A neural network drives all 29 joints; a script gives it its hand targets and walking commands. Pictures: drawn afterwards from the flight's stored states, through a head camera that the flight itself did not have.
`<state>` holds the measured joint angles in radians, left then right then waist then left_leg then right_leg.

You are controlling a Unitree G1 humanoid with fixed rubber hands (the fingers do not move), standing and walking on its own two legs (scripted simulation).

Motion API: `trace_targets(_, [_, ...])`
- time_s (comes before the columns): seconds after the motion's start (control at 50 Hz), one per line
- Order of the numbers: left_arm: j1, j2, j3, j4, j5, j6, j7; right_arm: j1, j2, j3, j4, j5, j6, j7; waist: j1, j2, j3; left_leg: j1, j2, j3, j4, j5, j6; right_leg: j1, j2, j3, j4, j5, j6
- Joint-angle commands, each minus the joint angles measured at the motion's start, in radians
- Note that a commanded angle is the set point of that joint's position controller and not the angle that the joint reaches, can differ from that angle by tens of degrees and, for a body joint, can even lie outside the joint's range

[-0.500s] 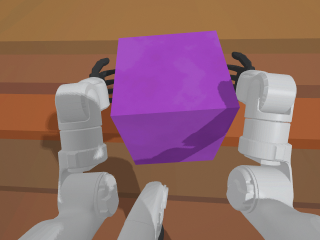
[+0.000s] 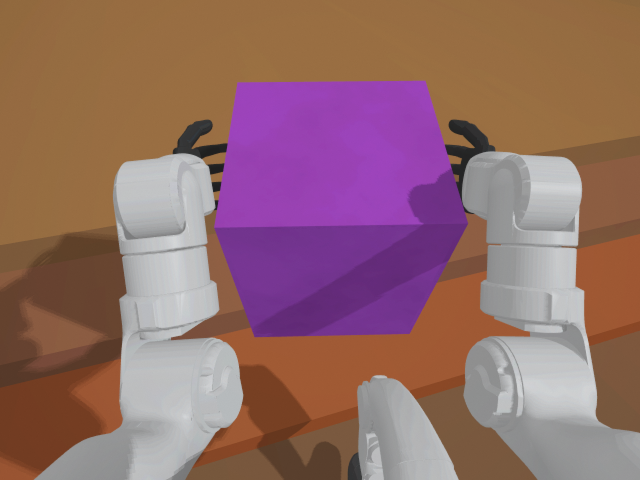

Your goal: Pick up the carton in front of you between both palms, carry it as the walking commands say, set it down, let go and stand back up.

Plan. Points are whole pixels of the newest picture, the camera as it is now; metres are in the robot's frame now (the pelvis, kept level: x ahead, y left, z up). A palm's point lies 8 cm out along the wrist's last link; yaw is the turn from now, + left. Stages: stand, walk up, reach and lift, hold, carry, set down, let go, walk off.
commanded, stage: carry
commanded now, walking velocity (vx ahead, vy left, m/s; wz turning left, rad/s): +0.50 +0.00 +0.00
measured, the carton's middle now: (332, 220) +0.40 -0.04 +0.12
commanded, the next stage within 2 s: none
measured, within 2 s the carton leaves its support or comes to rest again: neither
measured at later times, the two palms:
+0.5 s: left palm out of the picture +0.66 +0.19 +0.30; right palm out of the picture +0.68 -0.11 +0.29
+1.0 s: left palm out of the picture +0.96 +0.20 +0.41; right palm out of the picture +0.95 -0.09 +0.42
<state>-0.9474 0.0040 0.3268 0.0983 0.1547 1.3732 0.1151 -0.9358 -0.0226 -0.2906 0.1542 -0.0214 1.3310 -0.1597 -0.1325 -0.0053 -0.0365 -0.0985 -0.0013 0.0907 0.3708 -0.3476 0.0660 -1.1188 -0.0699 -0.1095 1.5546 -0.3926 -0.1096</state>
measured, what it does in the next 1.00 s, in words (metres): climbs: right foot 0.11 m higher, then left foot 0.11 m higher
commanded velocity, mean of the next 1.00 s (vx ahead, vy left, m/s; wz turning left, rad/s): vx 0.50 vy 0.00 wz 0.00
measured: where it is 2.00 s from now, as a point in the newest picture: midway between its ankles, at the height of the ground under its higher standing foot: (245, 151)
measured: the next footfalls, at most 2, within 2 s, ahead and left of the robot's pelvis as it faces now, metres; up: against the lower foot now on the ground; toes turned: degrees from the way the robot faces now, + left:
right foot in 0.08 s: +0.27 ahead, -0.11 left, +0.11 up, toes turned -5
left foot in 0.54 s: +0.50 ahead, +0.18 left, +0.21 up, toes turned +6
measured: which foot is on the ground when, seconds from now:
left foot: down 0.00-0.12, up 0.14-0.52, down 0.54-1.00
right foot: up 0.00-0.06, down 0.08-0.60, up 0.62-1.00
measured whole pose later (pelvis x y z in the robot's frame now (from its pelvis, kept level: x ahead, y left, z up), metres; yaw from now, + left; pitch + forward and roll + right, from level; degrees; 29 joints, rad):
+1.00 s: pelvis +0.59 +0.06 +0.21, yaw +1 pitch +4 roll -2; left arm -0.91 0.04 0.28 0.14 0.09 1.40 0.11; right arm -0.89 -0.02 -0.26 0.14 -0.04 1.38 -0.14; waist -0.07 -0.02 -0.10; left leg -0.04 0.07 0.08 0.32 -0.35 0.00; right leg -1.16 -0.11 -0.09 1.54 -0.43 -0.09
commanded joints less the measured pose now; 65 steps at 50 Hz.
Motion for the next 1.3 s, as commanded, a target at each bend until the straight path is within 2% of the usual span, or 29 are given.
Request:
trace_targets(0.0, [-0.613, -0.943, -0.549, 0.102, -0.360, -0.003, -0.146, -0.800, 1.075, 0.540, -0.026, 0.454, 0.032, 0.320, 0.087, 0.140, -0.314, 0.067, 0.167, -0.047, -0.144, 0.844, 0.140, 0.288, 0.034, -0.118, -0.350, 0.088, -0.034])
trace_targets(0.04, [-0.639, -1.005, -0.571, 0.127, -0.427, 0.005, -0.160, -0.748, 1.064, 0.497, 0.026, 0.412, 0.039, 0.310, 0.173, 0.245, -0.415, 0.078, 0.167, 0.027, 0.040, 1.509, 0.100, 0.532, 0.129, -0.185, -0.497, 0.188, -0.069])
trace_targets(0.06, [-0.639, -1.038, -0.579, 0.130, -0.463, 0.002, -0.170, -0.730, 1.053, 0.478, 0.045, 0.384, 0.037, 0.306, 0.252, 0.279, -0.501, 0.109, 0.175, 0.046, 0.249, 1.633, 0.062, 0.708, 0.152, -0.165, -0.632, 0.240, -0.049])
trace_targets(0.08, [-0.688, -1.079, -0.596, 0.110, -0.493, -0.010, -0.182, -0.708, 1.054, 0.468, 0.055, 0.363, 0.033, 0.301, 0.311, 0.148, -0.589, 0.076, 0.114, 0.083, 0.527, 1.526, 0.023, 0.935, 0.182, -0.140, -0.869, 0.399, -0.047])
trace_targets(0.1, [-0.695, -1.116, -0.610, 0.096, -0.538, -0.024, -0.198, -0.719, 1.059, 0.465, 0.043, 0.349, 0.025, 0.295, 0.322, -0.002, -0.618, -0.195, 0.025, 0.006, 0.865, 0.803, -0.034, 1.198, 0.024, 0.175, -1.000, 0.689, -0.138])
trace_targets(0.12, [-0.687, -1.137, -0.617, 0.108, -0.564, -0.043, -0.213, -0.635, 1.069, 0.426, 0.064, 0.311, 0.018, 0.287, 0.256, -0.286, -0.710, -0.543, -0.169, -0.098, 1.380, 0.041, -0.097, 1.392, -0.262, 0.739, -1.074, 1.127, -0.359])
trace_targets(0.14, [-0.712, -1.198, -0.624, 0.085, -0.610, -0.056, -0.227, -0.629, 1.024, 0.413, 0.061, 0.267, 0.008, 0.276, 0.259, -0.162, -0.764, -0.572, -0.111, -0.256, 1.493, 0.052, -0.038, 1.371, -0.232, 0.726, -1.014, 1.028, -0.335])
trace_targets(0.18, [-0.875, -1.250, -0.669, -0.057, -0.675, -0.085, -0.247, -0.670, 1.008, 0.391, -0.008, 0.240, -0.012, 0.260, 0.207, -0.001, -0.619, -0.717, -0.037, -0.249, 1.480, 0.067, 0.014, 1.221, -0.208, 0.682, -1.066, 0.428, -0.247])
trace_targets(0.24, [-0.928, -1.274, -0.711, -0.121, -0.726, -0.101, -0.255, -0.671, 0.961, 0.403, -0.069, 0.216, -0.032, 0.232, 0.188, 0.020, -0.491, -0.765, 0.026, -0.210, 1.357, 0.014, 0.041, 1.097, -0.201, 0.546, -1.138, 0.126, -0.166])
trace_targets(0.32, [-0.805, -1.212, -0.684, -0.093, -0.677, -0.092, -0.245, -0.602, 0.964, 0.472, -0.071, 0.222, -0.032, 0.223, 0.233, -0.062, -0.473, -0.980, 0.054, -0.099, 1.423, -0.072, 0.062, 1.240, -0.248, 0.459, -1.171, 0.344, -0.199])
trace_targets(0.42, [-0.691, -1.107, -0.640, -0.029, -0.594, -0.056, -0.238, -0.630, 0.978, 0.544, -0.054, 0.268, 0.000, 0.220, 0.253, -0.076, -0.355, -1.343, 0.124, -0.101, 1.471, -0.221, 0.040, 1.382, -0.237, 0.399, -1.258, 0.169, -0.143])
trace_targets(0.48, [-0.673, -1.071, -0.603, 0.015, -0.566, -0.039, -0.248, -0.651, 1.002, 0.565, -0.027, 0.305, 0.012, 0.223, 0.167, -0.168, -0.318, -0.679, 0.127, 0.050, 0.852, 0.008, 0.036, 0.909, -0.093, 0.042, -1.412, 0.316, -0.072])
trace_targets(0.54, [-0.608, -1.051, -0.548, 0.107, -0.513, -0.023, -0.249, -0.633, 1.055, 0.565, 0.042, 0.361, 0.012, 0.234, 0.026, -0.262, -0.455, -0.364, -0.052, 0.197, 0.639, 0.113, 0.043, 1.043, -0.094, -0.066, -1.057, 1.356, -0.025])
trace_targets(0.56, [-0.616, -1.046, -0.532, 0.112, -0.498, -0.023, -0.247, -0.665, 1.073, 0.571, 0.035, 0.372, 0.003, 0.238, -0.034, -0.122, -0.565, -0.152, -0.082, 0.179, 0.387, 0.253, 0.031, 1.068, -0.043, -0.089, -0.721, 1.388, 0.035])
trace_targets(0.58, [-0.592, -1.023, -0.539, 0.079, -0.466, -0.029, -0.234, -0.619, 1.112, 0.575, 0.030, 0.407, 0.000, 0.246, -0.066, -0.088, -0.574, 0.048, -0.044, 0.007, 0.157, 0.308, 0.031, 0.893, -0.013, -0.014, -0.494, 0.996, 0.076])
trace_targets(0.6, [-0.530, -1.043, -0.508, 0.121, -0.441, -0.034, -0.231, -0.659, 1.108, 0.595, -0.020, 0.426, -0.017, 0.251, 0.024, 0.291, -0.624, 0.334, 0.338, -0.649, 0.111, 0.925, 0.217, 0.456, 0.153, 0.062, -0.074, 0.076, 0.156])
trace_targets(0.62, [-0.548, -1.018, -0.490, 0.104, -0.408, -0.042, -0.222, -0.718, 1.154, 0.615, -0.060, 0.453, -0.026, 0.260, 0.022, 0.251, -0.729, 0.322, 0.332, -0.748, 0.157, 0.996, 0.302, 0.410, 0.138, 0.248, 0.173, 0.070, 0.107])
trace_targets(0.66, [-0.640, -1.034, -0.511, 0.001, -0.410, -0.044, -0.204, -0.860, 1.192, 0.638, -0.214, 0.502, -0.044, 0.270, 0.040, 0.116, -0.588, 0.229, 0.303, -0.638, 0.173, 0.468, 0.243, 0.238, 0.076, 0.229, 0.255, 0.075, 0.045])
trace_targets(0.72, [-0.687, -1.000, -0.556, -0.100, -0.421, -0.047, -0.167, -0.902, 1.198, 0.679, -0.308, 0.544, -0.041, 0.273, 0.071, 0.097, -0.475, 0.157, 0.280, -0.496, 0.079, 0.139, 0.172, 0.173, 0.024, 0.197, 0.159, 0.105, 0.012])
trace_targets(0.86, [-0.559, -0.932, -0.608, -0.025, -0.408, -0.001, -0.156, -0.682, 1.030, 0.614, -0.173, 0.446, 0.022, 0.263, -0.016, 0.111, -0.417, 0.505, 0.363, -0.444, 0.013, 0.359, 0.234, -0.362, -0.014, 0.114, 0.358, -0.149, 0.005])
trace_targets(0.92, [-0.592, -0.925, -0.594, 0.037, -0.414, 0.009, -0.164, -0.713, 1.006, 0.591, -0.117, 0.432, 0.036, 0.276, 0.034, 0.073, -0.264, 0.342, 0.284, -0.303, -0.122, 0.190, 0.150, -0.333, -0.048, 0.059, 0.146, -0.132, 0.022])
trace_targets(0.98, [-0.628, -0.957, -0.579, 0.091, -0.436, 0.012, -0.166, -0.725, 1.011, 0.542, -0.054, 0.415, 0.044, 0.283, 0.094, 0.165, -0.229, -0.028, 0.189, -0.022, -0.274, 0.416, 0.119, 0.200, -0.029, -0.082, -0.268, 0.077, 0.007])
trace_targets(1.02, [-0.626, -1.010, -0.580, 0.128, -0.475, 0.011, -0.168, -0.686, 1.002, 0.501, 0.002, 0.391, 0.050, 0.278, 0.178, 0.249, -0.325, -0.043, 0.170, 0.070, -0.114, 1.185, 0.095, 0.522, 0.080, -0.178, -0.422, 0.213, -0.030])
trace_targets(1.06, [-0.650, -1.063, -0.579, 0.136, -0.510, -0.002, -0.176, -0.692, 1.003, 0.468, 0.040, 0.351, 0.048, 0.273, 0.303, 0.192, -0.501, 0.059, 0.124, 0.104, 0.379, 1.503, 0.012, 0.832, 0.196, -0.216, -0.720, 0.275, -0.013])
trace_targets(1.08, [-0.675, -1.091, -0.595, 0.109, -0.547, -0.013, -0.188, -0.674, 1.002, 0.456, 0.039, 0.332, 0.037, 0.266, 0.345, 0.090, -0.601, -0.077, 0.075, 0.072, 0.692, 1.238, -0.042, 1.118, 0.172, -0.132, -0.935, 0.490, -0.011])
trace_targets(1.1, [-0.661, -1.121, -0.601, 0.111, -0.588, -0.028, -0.204, -0.611, 1.005, 0.438, 0.043, 0.300, 0.026, 0.262, 0.269, -0.063, -0.540, -0.423, -0.027, -0.014, 0.993, 0.171, -0.072, 1.278, -0.082, 0.333, -1.043, 0.784, -0.095])
trace_targets(1.12, [-0.708, -1.154, -0.613, 0.085, -0.613, -0.049, -0.215, -0.593, 1.006, 0.402, 0.067, 0.269, 0.018, 0.258, 0.251, -0.265, -0.740, -0.514, -0.135, -0.211, 1.419, 0.029, -0.081, 1.413, -0.275, 0.664, -0.955, 1.378, -0.285])
trace_targets(1.18, [-0.889, -1.216, -0.656, -0.130, -0.672, -0.091, -0.228, -0.715, 1.028, 0.419, -0.058, 0.252, 0.002, 0.243, 0.219, -0.075, -0.619, -0.758, -0.017, -0.269, 1.467, 0.042, 0.016, 1.222, -0.226, 0.699, -1.045, 0.248, -0.217])
trace_targets(1.28, [-0.806, -1.186, -0.702, -0.229, -0.662, -0.078, -0.214, -0.648, 0.994, 0.510, -0.171, 0.269, -0.007, 0.213, 0.201, -0.004, -0.519, -0.831, 0.060, -0.156, 1.255, -0.051, 0.049, 1.177, -0.237, 0.462, -1.122, 0.253, -0.161])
